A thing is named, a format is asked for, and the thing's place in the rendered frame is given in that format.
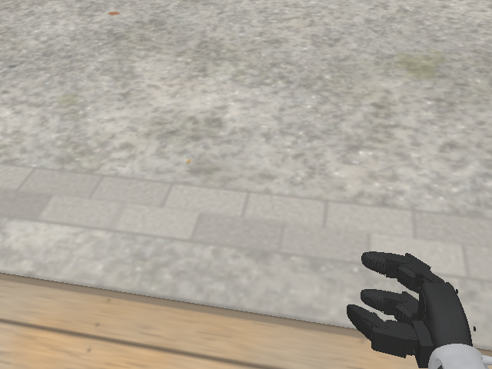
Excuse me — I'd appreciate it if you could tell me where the right robot forearm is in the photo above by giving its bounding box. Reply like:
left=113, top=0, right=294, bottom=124
left=428, top=344, right=489, bottom=369

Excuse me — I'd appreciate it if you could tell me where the robot right hand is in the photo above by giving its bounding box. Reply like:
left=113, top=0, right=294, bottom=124
left=347, top=251, right=476, bottom=368

